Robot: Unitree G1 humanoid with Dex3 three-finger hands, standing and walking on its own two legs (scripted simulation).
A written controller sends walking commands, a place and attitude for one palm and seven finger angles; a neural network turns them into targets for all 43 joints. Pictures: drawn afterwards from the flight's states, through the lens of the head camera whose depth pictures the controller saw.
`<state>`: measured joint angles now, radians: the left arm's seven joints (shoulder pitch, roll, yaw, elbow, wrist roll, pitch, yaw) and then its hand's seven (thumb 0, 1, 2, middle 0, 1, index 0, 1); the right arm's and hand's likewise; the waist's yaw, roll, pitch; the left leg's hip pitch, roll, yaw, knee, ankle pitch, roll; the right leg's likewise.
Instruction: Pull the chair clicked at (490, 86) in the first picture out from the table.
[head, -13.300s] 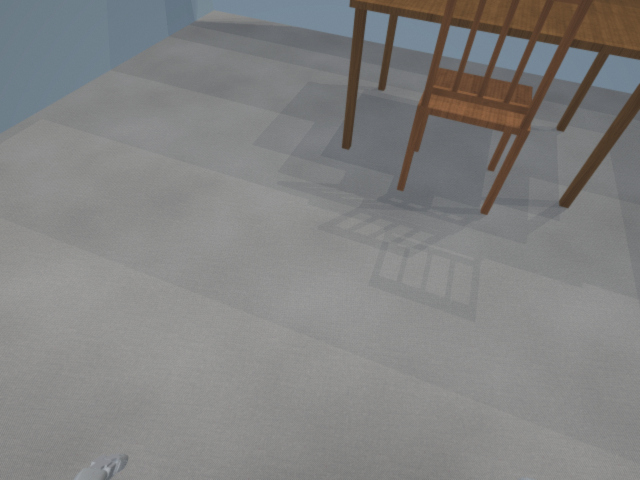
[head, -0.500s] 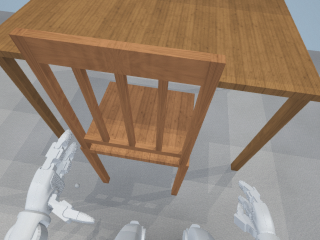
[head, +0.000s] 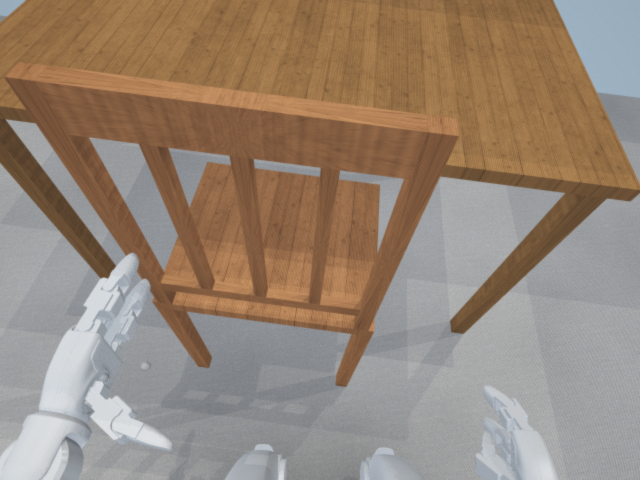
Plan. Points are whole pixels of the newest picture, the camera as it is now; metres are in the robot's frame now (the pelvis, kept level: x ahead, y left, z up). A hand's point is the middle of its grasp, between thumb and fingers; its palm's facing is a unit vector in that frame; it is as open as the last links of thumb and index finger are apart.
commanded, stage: raise the hand toward the chair's back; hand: left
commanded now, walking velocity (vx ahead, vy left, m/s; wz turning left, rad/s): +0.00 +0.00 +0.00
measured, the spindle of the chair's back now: (253, 238) +0.43 +0.11 +0.00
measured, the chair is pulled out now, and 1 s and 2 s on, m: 0.00 0.00 0.00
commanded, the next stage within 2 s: aim the fingers beside a spindle in 0.26 s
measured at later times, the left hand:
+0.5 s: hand (152, 375) +0.23 +0.20 +0.02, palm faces -0.08 -1.00 -0.04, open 16.9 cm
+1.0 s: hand (197, 362) +0.25 +0.15 +0.02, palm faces -0.09 -0.99 -0.05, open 16.9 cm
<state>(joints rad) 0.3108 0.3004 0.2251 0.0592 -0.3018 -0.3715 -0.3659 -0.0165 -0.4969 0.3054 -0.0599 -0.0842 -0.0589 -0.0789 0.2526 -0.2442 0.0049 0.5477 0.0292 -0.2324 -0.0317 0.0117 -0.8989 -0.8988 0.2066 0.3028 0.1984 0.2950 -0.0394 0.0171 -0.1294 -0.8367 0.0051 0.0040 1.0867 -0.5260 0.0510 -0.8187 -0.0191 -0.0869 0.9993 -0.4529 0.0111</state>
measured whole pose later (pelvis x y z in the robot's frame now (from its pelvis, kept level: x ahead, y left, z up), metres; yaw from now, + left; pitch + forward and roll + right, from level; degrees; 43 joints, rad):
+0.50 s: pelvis -0.01 -0.01 -0.01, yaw +1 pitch +16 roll -3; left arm 0.23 0.30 0.21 0.16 -0.29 -0.37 -0.38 -0.01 -0.50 0.30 -0.06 -0.08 -0.06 -0.08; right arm 0.22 -0.26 0.03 0.55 0.04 -0.23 -0.03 0.01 -0.90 -0.90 0.21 0.30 0.20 0.30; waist -0.02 0.04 -0.13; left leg -0.88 0.00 -0.02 1.13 -0.52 0.04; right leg -0.86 -0.03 -0.11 1.04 -0.46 0.00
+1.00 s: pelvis -0.01 -0.03 -0.02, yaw +1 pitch +18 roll -2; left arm 0.23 0.26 0.15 0.12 -0.26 -0.47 -0.30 -0.02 -0.50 0.30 -0.06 -0.08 -0.06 -0.08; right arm 0.21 -0.25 0.01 0.57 0.02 -0.22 -0.03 0.01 -0.90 -0.90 0.21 0.30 0.20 0.29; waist -0.03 0.02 -0.14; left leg -0.94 0.01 -0.02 1.17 -0.55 0.02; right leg -0.93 -0.01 -0.10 1.12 -0.50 -0.03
